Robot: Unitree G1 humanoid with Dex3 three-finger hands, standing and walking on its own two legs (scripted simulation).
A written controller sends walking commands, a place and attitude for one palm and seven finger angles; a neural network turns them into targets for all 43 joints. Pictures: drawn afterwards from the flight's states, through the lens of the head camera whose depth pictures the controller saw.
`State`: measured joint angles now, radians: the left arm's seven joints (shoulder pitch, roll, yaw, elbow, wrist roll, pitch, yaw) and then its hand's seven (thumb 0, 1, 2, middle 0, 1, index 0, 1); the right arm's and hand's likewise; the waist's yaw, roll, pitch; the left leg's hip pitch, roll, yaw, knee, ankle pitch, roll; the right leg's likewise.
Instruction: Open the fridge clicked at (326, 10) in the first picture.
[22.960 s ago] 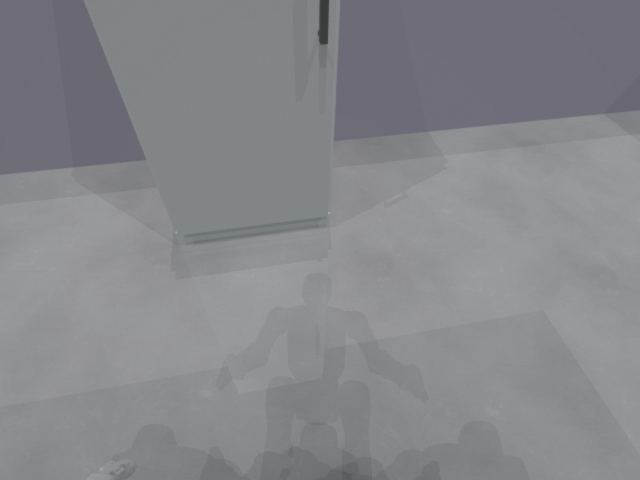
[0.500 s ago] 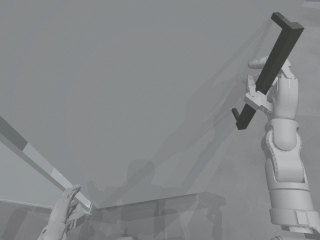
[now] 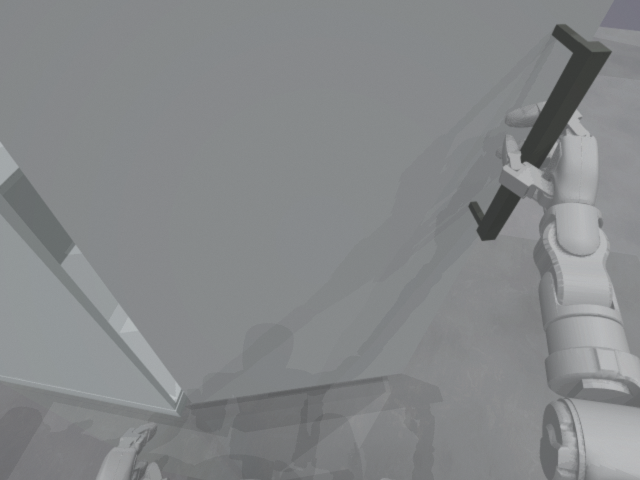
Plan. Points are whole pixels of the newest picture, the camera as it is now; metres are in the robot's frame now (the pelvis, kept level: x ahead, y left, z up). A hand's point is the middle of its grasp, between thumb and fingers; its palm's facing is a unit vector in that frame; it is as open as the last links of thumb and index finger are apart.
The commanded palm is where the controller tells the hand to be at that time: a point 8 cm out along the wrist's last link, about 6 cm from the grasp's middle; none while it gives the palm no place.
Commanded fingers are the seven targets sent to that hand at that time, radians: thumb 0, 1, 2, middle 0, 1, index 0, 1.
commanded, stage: loosen the grip on the handle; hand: right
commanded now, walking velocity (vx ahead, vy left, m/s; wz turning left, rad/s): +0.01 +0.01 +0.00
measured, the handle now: (519, 150) +0.47 -0.19 +0.19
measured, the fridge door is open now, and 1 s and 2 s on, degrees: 71 69 69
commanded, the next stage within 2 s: slip the hand off the handle in 0.64 s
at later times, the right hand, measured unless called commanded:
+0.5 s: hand (503, 173) +0.45 -0.17 +0.16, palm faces +0.14 +0.97 -0.18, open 12.9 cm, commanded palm +0.41 -0.23 +0.17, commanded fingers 0.00 0.55 -0.20 0.28 1.18 0.28 1.18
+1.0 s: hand (544, 176) +0.45 -0.22 +0.16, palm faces +0.21 +0.96 -0.17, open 14.7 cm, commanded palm +0.42 -0.28 +0.17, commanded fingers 0.00 0.55 -0.20 0.25 1.15 0.25 1.15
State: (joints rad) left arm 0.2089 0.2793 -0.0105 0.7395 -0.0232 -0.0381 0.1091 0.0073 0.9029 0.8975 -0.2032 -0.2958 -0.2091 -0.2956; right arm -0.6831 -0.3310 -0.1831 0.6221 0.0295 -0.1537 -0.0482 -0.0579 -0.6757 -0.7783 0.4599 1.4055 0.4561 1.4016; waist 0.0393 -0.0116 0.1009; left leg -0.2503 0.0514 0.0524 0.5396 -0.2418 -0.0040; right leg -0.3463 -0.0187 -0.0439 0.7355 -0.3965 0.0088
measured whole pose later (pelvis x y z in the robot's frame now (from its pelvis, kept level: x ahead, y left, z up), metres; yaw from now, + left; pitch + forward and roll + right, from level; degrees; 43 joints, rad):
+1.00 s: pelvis +0.04 +0.02 -0.01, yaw +1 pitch +5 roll +0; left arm 0.26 0.28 0.01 0.69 -0.03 -0.09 0.07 0.01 0.90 0.90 -0.20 -0.30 -0.21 -0.30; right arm -0.54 -0.44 -0.33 0.62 0.08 -0.26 0.11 -0.02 0.55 -0.20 0.27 1.16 0.26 1.15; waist 0.03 0.00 -0.05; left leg -0.38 0.01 0.05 0.61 -0.32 0.01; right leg -0.40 -0.08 -0.05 0.60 -0.29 0.03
